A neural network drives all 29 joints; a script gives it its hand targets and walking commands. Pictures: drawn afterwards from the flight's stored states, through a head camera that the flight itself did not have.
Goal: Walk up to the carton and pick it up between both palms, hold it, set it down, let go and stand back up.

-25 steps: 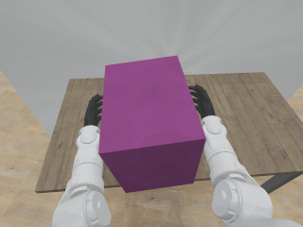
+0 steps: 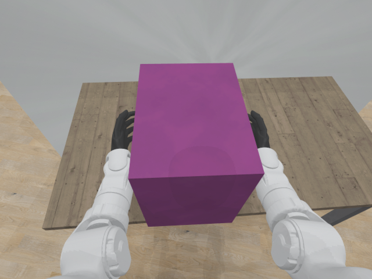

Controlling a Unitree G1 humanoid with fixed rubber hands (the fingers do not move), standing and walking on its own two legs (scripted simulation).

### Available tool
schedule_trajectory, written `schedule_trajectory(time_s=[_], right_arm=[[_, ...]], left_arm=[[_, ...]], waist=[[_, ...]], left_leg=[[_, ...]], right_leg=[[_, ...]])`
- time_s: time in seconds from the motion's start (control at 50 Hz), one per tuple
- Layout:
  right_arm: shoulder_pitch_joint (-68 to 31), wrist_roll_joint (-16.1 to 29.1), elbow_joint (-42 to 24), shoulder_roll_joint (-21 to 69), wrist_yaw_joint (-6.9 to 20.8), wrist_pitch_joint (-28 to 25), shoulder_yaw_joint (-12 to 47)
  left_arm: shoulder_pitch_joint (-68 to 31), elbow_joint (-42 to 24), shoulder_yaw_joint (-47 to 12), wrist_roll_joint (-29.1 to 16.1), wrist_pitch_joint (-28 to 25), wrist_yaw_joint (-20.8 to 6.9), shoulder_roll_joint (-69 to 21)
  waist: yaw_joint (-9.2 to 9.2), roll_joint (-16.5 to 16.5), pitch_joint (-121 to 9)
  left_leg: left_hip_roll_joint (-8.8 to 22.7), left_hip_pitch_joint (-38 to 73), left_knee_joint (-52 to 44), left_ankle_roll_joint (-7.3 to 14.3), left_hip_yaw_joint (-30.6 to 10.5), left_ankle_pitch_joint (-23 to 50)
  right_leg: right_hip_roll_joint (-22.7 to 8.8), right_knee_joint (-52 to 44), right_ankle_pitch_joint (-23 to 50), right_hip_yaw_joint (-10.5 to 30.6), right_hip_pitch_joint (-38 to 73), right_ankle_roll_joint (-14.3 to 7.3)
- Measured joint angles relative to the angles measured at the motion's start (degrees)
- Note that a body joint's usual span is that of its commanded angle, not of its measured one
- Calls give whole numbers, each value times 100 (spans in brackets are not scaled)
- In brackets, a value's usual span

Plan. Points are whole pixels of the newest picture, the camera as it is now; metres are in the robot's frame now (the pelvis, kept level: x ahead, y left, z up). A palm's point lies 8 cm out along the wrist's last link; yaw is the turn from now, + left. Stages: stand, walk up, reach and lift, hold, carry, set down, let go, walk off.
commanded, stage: set down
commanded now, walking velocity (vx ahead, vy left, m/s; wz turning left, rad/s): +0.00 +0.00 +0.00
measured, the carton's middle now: (188, 148) +0.42 +0.03 +0.00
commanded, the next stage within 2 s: none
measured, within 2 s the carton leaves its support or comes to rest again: neither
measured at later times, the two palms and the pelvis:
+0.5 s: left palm (112, 169) +0.34 +0.20 +0.02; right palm (269, 149) +0.38 -0.15 +0.06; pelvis -0.02 +0.02 +0.00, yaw +0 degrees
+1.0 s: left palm (100, 201) +0.27 +0.21 +0.00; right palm (283, 184) +0.32 -0.17 +0.03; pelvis -0.05 +0.02 -0.01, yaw +0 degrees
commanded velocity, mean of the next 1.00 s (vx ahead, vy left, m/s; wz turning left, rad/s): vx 0.00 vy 0.00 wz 0.00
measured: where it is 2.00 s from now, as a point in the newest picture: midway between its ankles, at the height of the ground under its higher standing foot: outside the picture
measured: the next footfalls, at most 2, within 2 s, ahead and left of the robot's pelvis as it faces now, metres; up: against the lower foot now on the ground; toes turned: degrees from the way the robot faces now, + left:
none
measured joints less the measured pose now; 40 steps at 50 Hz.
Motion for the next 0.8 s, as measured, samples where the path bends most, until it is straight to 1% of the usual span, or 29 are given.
schedule_trajectory(time_s=[0.04, 0.12, 0.22, 0.26, 0.36, 0.42, 0.54, 0.6, 0.66, 0.74, 0.8], right_arm=[[3, 186, 126, -86, -22, -108, 149], [-10, 486, 463, -229, -36, -300, 432], [-141, 928, 1045, -434, -37, -420, 767], [-160, 1090, 1180, -516, -37, -444, 890], [-161, 1520, 1184, -705, -9, -487, 1195], [-161, 1639, 1184, -844, 36, -488, 1300], [-125, 1952, 1106, -1054, 149, -491, 1559], [-26, 2006, 1046, -1146, 234, -492, 1648], [48, 2013, 1032, -1191, 255, -457, 1660], [307, 2065, 762, -1198, 327, -453, 1715], [489, 2042, 716, -1199, 371, -435, 1715]], left_arm=[[5, 141, -212, -162, -144, 119, 25], [8, 426, -535, -421, -335, 232, 68], [-13, 492, -898, -572, -256, 300, 84], [-5, 491, -1009, -645, -212, 304, 88], [165, 491, -1235, -860, -170, 309, 100], [304, 491, -1269, -915, -153, 301, 114], [836, 397, -1436, -1055, -211, 262, 148], [1154, 192, -1509, -1132, -276, 239, 150], [1248, 171, -1571, -1332, -346, 218, 226], [1363, -17, -1658, -1400, -473, 217, 309], [1410, -76, -1701, -1401, -484, 198, 320]], waist=[[0, 3, -190], [0, 22, -556], [26, 99, -680], [41, 126, -681], [76, 174, -682], [113, 187, -682], [114, 275, -682], [114, 322, -682], [113, 326, -680], [113, 326, -681], [113, 325, -682]], left_leg=[[10, -232, 109, 0, -1, -35], [18, -550, 321, 0, -6, -121], [22, -630, 487, 0, -14, -210], [22, -642, 513, 0, -16, -207], [24, -656, 548, 0, -22, -168], [27, -656, 548, 0, -24, -142], [38, -656, 548, 0, -31, -66], [39, -656, 548, 0, -36, -35], [40, -656, 556, 0, -36, -12], [40, -653, 564, 0, -38, 28], [40, -653, 564, 0, -39, 50]], right_leg=[[6, 1, 21, 0, -181, 12], [6, 2, 30, 0, -399, 51], [6, 8, 34, 0, -405, 65], [6, 8, 51, 0, -404, 66], [6, 18, 99, -1, -407, 94], [10, 54, 118, -1, -425, 103], [22, 59, 195, -1, -429, 106], [25, 73, 227, -4, -435, 107], [25, 143, 234, -4, -467, 110], [25, 193, 250, -6, -481, 111], [26, 193, 276, -7, -482, 111]])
